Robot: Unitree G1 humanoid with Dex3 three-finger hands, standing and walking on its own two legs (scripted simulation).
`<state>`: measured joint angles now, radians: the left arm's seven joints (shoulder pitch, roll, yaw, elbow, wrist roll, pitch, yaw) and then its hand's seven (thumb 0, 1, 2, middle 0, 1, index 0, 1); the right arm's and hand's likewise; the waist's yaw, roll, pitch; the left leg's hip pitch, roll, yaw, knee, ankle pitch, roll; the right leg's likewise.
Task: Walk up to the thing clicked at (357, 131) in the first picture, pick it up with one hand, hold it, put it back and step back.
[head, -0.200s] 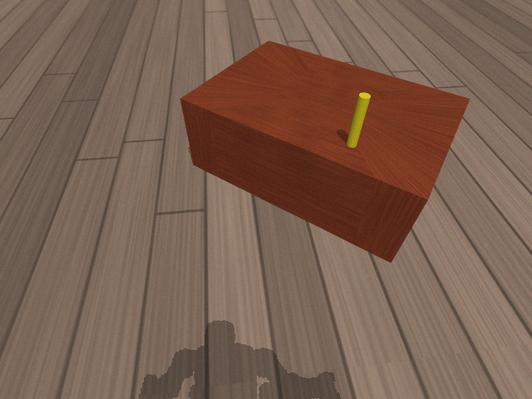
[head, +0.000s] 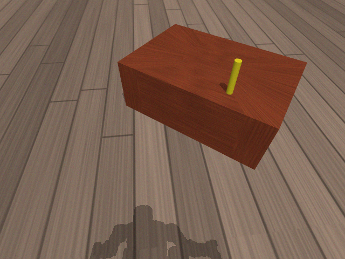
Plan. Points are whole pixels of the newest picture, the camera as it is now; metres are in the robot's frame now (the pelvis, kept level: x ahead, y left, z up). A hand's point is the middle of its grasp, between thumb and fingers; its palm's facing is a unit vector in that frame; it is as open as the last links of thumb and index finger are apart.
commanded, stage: stand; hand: left
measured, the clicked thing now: (233, 77) +1.08 -0.36 -0.25
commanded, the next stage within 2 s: walk up in 0.92 s
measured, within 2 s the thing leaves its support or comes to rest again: neither
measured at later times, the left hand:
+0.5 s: hand out of the picture +0.08 +0.25 -0.16, palm faces -0.02 -0.94 -0.35, open 7.3 cm
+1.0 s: hand out of the picture +0.09 +0.26 -0.16, palm faces -0.07 -0.94 -0.34, open 7.3 cm
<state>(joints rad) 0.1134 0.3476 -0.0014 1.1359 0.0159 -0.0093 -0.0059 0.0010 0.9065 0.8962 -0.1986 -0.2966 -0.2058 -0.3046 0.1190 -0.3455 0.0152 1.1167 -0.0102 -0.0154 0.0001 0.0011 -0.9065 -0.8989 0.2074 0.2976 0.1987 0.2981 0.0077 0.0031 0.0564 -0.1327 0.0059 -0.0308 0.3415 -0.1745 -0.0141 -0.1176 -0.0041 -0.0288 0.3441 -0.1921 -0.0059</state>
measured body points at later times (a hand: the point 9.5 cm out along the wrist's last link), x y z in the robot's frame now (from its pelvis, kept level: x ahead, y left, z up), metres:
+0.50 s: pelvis +0.01 +0.00 +0.00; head +0.02 +0.00 +0.45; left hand +0.09 +0.30 -0.13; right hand +0.09 -0.30 -0.13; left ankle +0.01 +0.13 -0.75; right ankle +0.00 -0.11 -0.75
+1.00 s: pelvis +0.02 +0.00 -0.01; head +0.03 +0.00 +0.44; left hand +0.10 +0.31 -0.13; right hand +0.10 -0.31 -0.13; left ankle +0.01 +0.13 -0.75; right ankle +0.00 -0.11 -0.74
